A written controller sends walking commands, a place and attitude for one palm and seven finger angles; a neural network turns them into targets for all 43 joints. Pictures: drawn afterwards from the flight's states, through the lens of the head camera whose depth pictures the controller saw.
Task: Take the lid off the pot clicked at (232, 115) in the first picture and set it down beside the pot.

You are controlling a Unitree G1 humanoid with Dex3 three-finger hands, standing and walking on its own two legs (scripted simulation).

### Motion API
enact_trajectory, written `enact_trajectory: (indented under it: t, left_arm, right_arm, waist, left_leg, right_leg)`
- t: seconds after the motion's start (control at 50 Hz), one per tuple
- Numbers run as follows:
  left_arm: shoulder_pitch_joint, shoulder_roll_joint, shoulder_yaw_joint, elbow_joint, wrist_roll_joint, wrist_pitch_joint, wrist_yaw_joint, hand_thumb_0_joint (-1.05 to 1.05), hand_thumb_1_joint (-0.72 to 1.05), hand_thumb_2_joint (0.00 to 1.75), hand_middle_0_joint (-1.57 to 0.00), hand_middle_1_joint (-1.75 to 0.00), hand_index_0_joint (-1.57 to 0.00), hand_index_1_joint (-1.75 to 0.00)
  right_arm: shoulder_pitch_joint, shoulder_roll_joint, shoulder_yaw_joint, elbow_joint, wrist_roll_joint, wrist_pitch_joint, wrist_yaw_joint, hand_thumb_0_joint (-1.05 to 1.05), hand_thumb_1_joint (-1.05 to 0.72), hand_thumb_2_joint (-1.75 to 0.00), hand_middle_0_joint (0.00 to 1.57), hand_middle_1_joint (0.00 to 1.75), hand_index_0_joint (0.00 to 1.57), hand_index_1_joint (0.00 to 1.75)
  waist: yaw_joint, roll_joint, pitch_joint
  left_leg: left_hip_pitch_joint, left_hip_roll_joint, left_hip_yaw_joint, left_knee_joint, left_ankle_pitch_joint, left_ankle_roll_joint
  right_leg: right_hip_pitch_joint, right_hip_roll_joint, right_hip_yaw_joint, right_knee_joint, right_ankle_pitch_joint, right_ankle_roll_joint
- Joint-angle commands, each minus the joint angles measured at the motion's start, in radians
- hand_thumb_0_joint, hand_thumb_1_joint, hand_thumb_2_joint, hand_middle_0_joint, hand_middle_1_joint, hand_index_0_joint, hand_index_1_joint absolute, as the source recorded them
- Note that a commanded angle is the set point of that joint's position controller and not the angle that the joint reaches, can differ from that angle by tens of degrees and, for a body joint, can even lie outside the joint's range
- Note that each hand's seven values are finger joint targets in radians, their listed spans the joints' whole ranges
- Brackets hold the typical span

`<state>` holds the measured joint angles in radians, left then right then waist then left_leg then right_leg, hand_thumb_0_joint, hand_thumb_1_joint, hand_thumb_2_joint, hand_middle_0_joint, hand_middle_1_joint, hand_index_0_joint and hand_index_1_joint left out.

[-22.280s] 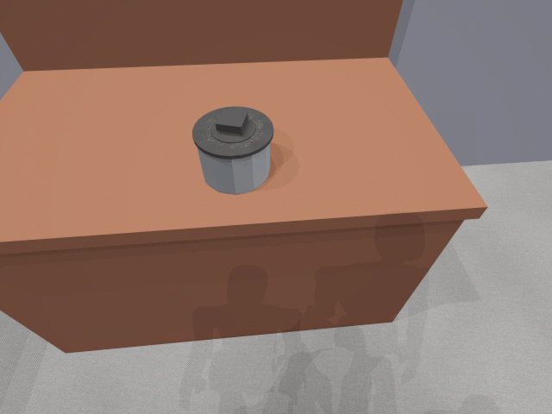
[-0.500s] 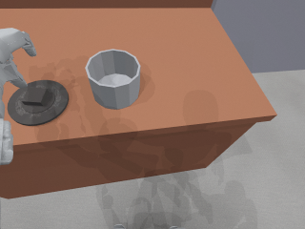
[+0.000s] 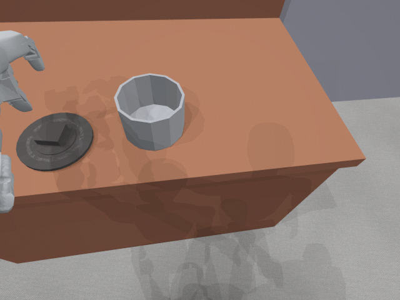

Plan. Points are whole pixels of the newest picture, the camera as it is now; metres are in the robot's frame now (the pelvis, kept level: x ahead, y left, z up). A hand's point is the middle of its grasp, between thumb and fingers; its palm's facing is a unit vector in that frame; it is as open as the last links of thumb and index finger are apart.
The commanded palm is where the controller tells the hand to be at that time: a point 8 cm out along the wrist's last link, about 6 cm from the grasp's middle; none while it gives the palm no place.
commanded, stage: draw the hand back to the body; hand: left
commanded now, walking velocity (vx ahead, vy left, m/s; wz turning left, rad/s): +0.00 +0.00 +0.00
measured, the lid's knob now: (51, 133) +0.50 +0.31 +0.00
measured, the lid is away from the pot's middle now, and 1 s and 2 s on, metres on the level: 0.23 0.23 0.23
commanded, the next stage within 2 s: none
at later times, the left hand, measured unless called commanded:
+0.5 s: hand (2, 107) +0.44 +0.31 +0.14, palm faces -0.32 -0.09 -0.94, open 11.0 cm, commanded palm +0.42 +0.30 +0.21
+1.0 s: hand (13, 104) +0.39 +0.25 +0.20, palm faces +0.40 -0.89 -0.23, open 9.9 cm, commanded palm +0.33 +0.28 +0.21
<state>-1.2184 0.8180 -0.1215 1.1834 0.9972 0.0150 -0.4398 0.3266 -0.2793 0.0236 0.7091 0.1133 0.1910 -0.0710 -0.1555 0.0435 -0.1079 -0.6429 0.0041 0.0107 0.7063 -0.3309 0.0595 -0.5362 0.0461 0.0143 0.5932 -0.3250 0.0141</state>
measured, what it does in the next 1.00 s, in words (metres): stands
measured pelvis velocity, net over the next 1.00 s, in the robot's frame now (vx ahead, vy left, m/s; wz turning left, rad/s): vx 0.02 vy -0.03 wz -0.01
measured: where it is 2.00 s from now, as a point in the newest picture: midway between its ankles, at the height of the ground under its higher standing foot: outside the picture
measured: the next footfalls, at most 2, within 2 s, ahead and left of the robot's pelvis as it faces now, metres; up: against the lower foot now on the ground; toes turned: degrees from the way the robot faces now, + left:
none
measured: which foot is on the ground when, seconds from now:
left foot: down 0.00-1.00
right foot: down 0.00-1.00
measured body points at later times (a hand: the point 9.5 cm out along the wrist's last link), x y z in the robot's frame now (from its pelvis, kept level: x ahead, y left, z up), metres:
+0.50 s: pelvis +0.00 +0.01 +0.01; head +0.06 +0.01 +0.45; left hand +0.45 +0.31 +0.20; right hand +0.08 -0.26 -0.12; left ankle +0.00 +0.08 -0.72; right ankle -0.03 -0.14 -0.72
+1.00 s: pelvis +0.02 -0.03 +0.02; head +0.03 -0.03 +0.47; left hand +0.37 +0.29 +0.21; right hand +0.15 -0.28 -0.08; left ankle +0.00 +0.08 -0.72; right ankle -0.03 -0.14 -0.72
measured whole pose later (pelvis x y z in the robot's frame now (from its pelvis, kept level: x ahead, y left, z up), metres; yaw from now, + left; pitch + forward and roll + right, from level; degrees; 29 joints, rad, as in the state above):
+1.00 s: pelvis +0.02 -0.03 +0.02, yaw +0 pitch +1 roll -1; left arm -0.38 0.45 0.32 0.36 -0.07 -0.03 0.08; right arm 0.23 -0.27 0.03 0.68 0.05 -0.01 -0.05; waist -0.01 0.02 -0.02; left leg -0.21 0.01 0.03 0.44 -0.26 0.02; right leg -0.13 0.05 0.04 0.37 -0.26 -0.02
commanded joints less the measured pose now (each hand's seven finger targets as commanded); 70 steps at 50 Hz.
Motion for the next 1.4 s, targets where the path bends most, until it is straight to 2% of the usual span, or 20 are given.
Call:
enact_trajectory:
  t: [0.0,0.04,0.08,0.14,0.2,0.32,0.4,0.46,0.48,0.5,0.54,0.6,0.64,0.74,0.96,1.02,1.1,1.2,1.28,1.38]
  left_arm:
    - [-0.501,0.271,0.075,-0.264,0.001,-0.023,0.034,0.00,0.00,0.62,-0.34,-0.88,-0.34,-0.88]
    - [-0.426,0.241,0.066,-0.203,-0.002,-0.021,0.034,0.00,0.00,0.62,-0.34,-0.88,-0.34,-0.88]
    - [-0.392,0.309,0.123,-0.241,-0.003,-0.024,0.043,0.00,0.00,0.62,-0.34,-0.88,-0.34,-0.88]
    - [-0.398,0.267,0.109,-0.359,-0.005,-0.030,0.050,0.00,0.00,0.62,-0.34,-0.88,-0.34,-0.88]
    - [-0.280,0.283,0.143,-0.327,-0.031,-0.032,0.047,0.00,0.00,0.62,-0.34,-0.88,-0.34,-0.88]
    - [-0.230,0.297,0.177,-0.493,-0.051,-0.036,0.057,0.00,0.00,0.62,-0.34,-0.88,-0.34,-0.88]
    - [-0.148,0.226,0.143,-0.556,-0.081,-0.027,0.056,0.00,0.00,0.62,-0.34,-0.88,-0.34,-0.88]
    - [-0.078,0.252,0.177,-0.553,-0.092,-0.011,0.065,0.00,0.00,0.62,-0.34,-0.88,-0.34,-0.88]
    - [-0.153,-0.008,0.318,-0.594,-0.694,-0.074,0.209,0.00,0.00,0.62,-0.34,-0.88,-0.34,-0.88]
    - [-0.108,-0.043,0.252,-0.635,-0.760,-0.109,0.277,0.00,0.00,0.62,-0.34,-0.88,-0.34,-0.88]
    - [-0.069,-0.020,0.342,-0.616,-0.893,-0.122,0.380,0.00,0.00,0.62,-0.34,-0.88,-0.34,-0.88]
    - [-0.028,0.032,0.447,-0.701,-0.956,-0.141,0.462,0.00,0.02,0.62,-0.33,-0.87,-0.33,-0.87]
    - [0.100,-0.030,0.453,-0.756,-0.993,-0.138,0.487,0.00,0.07,0.64,-0.33,-0.84,-0.33,-0.84]
    - [0.265,-0.046,0.501,-0.912,-1.033,-0.128,0.519,0.00,0.18,0.67,-0.31,-0.76,-0.31,-0.76]
    - [0.525,-0.122,0.500,-1.037,-1.070,-0.093,0.526,0.00,0.43,0.75,-0.27,-0.60,-0.27,-0.60]
    - [0.511,-0.106,0.513,-1.156,-1.068,-0.108,0.533,0.00,0.50,0.77,-0.26,-0.56,-0.26,-0.56]
    - [0.661,-0.109,0.550,-1.154,-1.079,-0.101,0.534,0.00,0.59,0.80,-0.25,-0.50,-0.25,-0.50]
    - [0.654,-0.123,0.539,-1.292,-1.083,-0.120,0.536,0.00,0.70,0.84,-0.23,-0.43,-0.23,-0.43]
    - [0.798,-0.170,0.539,-1.261,-1.091,-0.109,0.535,0.00,0.79,0.86,-0.22,-0.37,-0.22,-0.37]
    - [0.854,-0.177,0.546,-1.370,-1.095,-0.126,0.536,0.00,0.90,0.90,-0.20,-0.30,-0.20,-0.30]
  right_arm:
    - [0.107,-0.182,-0.064,-0.060,-0.011,-0.007,-0.012,0.00,-0.90,-0.90,0.20,0.30,0.20,0.30]
    - [0.097,-0.177,-0.064,-0.065,-0.009,0.001,-0.009,0.00,-0.90,-0.90,0.20,0.30,0.20,0.30]
    - [0.080,-0.179,-0.062,-0.084,-0.009,0.008,-0.005,0.00,-0.90,-0.90,0.20,0.30,0.20,0.30]
    - [0.053,-0.165,-0.069,-0.105,-0.013,0.018,0.005,0.00,-0.90,-0.90,0.20,0.30,0.20,0.30]
    - [0.036,-0.168,-0.064,-0.123,-0.011,0.027,0.012,0.00,-0.90,-0.90,0.20,0.30,0.20,0.30]
    - [-0.021,-0.158,-0.066,-0.159,-0.014,0.035,0.022,0.00,-0.90,-0.90,0.20,0.30,0.20,0.30]
    - [-0.063,-0.156,-0.064,-0.174,-0.011,0.038,0.033,0.00,-0.90,-0.90,0.20,0.30,0.20,0.30]
    - [-0.085,-0.152,-0.056,-0.181,-0.009,0.038,0.033,0.00,-0.90,-0.90,0.20,0.30,0.20,0.30]
    - [0.040,-0.094,-0.051,-0.250,-0.020,-0.019,0.015,0.00,-0.90,-0.90,0.20,0.30,0.20,0.30]
    - [-0.016,-0.118,-0.026,-0.231,-0.021,-0.050,0.002,0.00,-0.90,-0.90,0.20,0.30,0.20,0.30]
    - [-0.034,-0.133,-0.027,-0.206,-0.034,-0.089,-0.019,0.00,-0.90,-0.90,0.20,0.30,0.20,0.30]
    - [-0.051,-0.143,-0.027,-0.178,-0.052,-0.136,-0.016,0.00,-0.90,-0.90,0.20,0.30,0.20,0.30]
    - [-0.071,-0.130,-0.027,-0.181,-0.057,-0.164,-0.003,0.00,-0.90,-0.90,0.20,0.30,0.20,0.30]
    - [-0.108,-0.128,-0.033,-0.177,-0.064,-0.210,0.015,0.00,-0.90,-0.90,0.20,0.30,0.20,0.30]
    - [-0.181,-0.121,-0.039,-0.162,-0.060,-0.245,0.012,0.00,-0.90,-0.90,0.20,0.30,0.20,0.30]
    - [-0.211,-0.115,-0.036,-0.167,-0.061,-0.259,0.010,0.00,-0.90,-0.90,0.20,0.30,0.20,0.30]
    - [-0.230,-0.109,-0.037,-0.169,-0.065,-0.259,0.008,0.00,-0.90,-0.90,0.20,0.30,0.20,0.30]
    - [-0.268,-0.094,-0.031,-0.181,-0.065,-0.276,0.004,0.00,-0.90,-0.90,0.20,0.30,0.20,0.30]
    - [-0.275,-0.086,-0.029,-0.173,-0.072,-0.279,0.003,0.00,-0.90,-0.90,0.20,0.30,0.20,0.30]
    - [-0.298,-0.077,-0.027,-0.182,-0.077,-0.294,0.000,0.00,-0.90,-0.90,0.20,0.30,0.20,0.30]
  waist:
    - [0.008,0.110,-0.454]
    - [0.006,0.105,-0.402]
    - [0.026,0.076,-0.415]
    - [0.033,0.156,-0.459]
    - [0.044,0.084,-0.408]
    - [0.061,0.124,-0.435]
    - [0.069,0.103,-0.385]
    - [0.077,0.064,-0.341]
    - [0.042,0.033,-0.227]
    - [0.061,0.060,-0.224]
    - [0.077,0.012,-0.237]
    - [0.107,0.066,-0.280]
    - [0.120,0.113,-0.268]
    - [0.136,0.110,-0.241]
    - [0.154,-0.021,-0.136]
    - [0.156,0.063,-0.168]
    - [0.170,-0.030,-0.135]
    - [0.171,0.044,-0.138]
    - [0.184,-0.034,-0.089]
    - [0.192,0.005,-0.080]
  left_leg:
    - [0.494,-0.014,-0.033,-0.017,0.569,0.016]
    - [0.474,-0.015,-0.032,-0.019,0.545,0.013]
    - [0.442,-0.021,-0.027,-0.033,0.509,0.017]
    - [0.538,-0.014,-0.045,-0.027,0.631,0.009]
    - [0.489,-0.021,-0.034,-0.041,0.597,0.017]
    - [0.558,-0.019,-0.054,-0.057,0.628,0.019]
    - [0.557,-0.015,-0.061,-0.084,0.602,0.015]
    - [0.527,-0.022,-0.062,-0.101,0.539,0.016]
    - [0.658,0.051,-0.070,-0.161,0.379,-0.023]
    - [0.734,0.078,-0.140,-0.212,0.318,-0.029]
    - [0.692,0.070,-0.120,-0.227,0.248,-0.017]
    - [0.679,0.051,-0.068,-0.221,0.368,-0.032]
    - [0.694,0.054,-0.058,-0.230,0.461,-0.044]
    - [0.687,0.051,-0.028,-0.239,0.592,-0.042]
    - [0.603,0.019,0.033,-0.284,0.461,-0.017]
    - [0.641,0.009,0.032,-0.288,0.443,-0.017]
    - [0.600,0.000,0.047,-0.293,0.420,-0.011]
    - [0.637,-0.006,0.047,-0.303,0.382,-0.009]
    - [0.615,-0.008,0.050,-0.313,0.382,-0.010]
    - [0.651,-0.010,0.047,-0.322,0.368,-0.008]
  right_leg:
    - [0.014,0.042,-0.051,-0.047,0.359,-0.038]
    - [-0.011,0.042,-0.055,-0.049,0.329,-0.037]
    - [0.045,0.038,-0.050,-0.050,0.340,-0.038]
    - [0.024,0.035,-0.052,-0.050,0.351,-0.044]
    - [0.060,0.033,-0.056,-0.057,0.357,-0.043]
    - [0.086,0.025,-0.052,-0.071,0.339,-0.045]
    - [0.081,0.019,-0.063,-0.084,0.304,-0.048]
    - [0.104,0.019,-0.066,-0.092,0.283,-0.048]
    - [0.029,0.006,-0.081,-0.132,0.199,-0.073]
    - [0.017,0.005,-0.060,-0.149,0.136,-0.075]
    - [0.080,0.001,-0.039,-0.164,0.135,-0.067]
    - [0.193,-0.006,-0.029,-0.179,0.243,-0.070]
    - [0.240,-0.004,-0.033,-0.187,0.288,-0.067]
    - [0.337,-0.005,-0.028,-0.206,0.411,-0.055]
    - [0.425,-0.011,-0.013,-0.240,0.484,-0.038]
    - [0.432,-0.015,-0.008,-0.247,0.467,-0.040]
    - [0.472,-0.026,-0.002,-0.249,0.528,-0.028]
    - [0.464,-0.028,0.006,-0.268,0.475,-0.028]
    - [0.471,-0.025,0.002,-0.271,0.494,-0.021]
    - [0.465,-0.025,0.005,-0.292,0.454,-0.024]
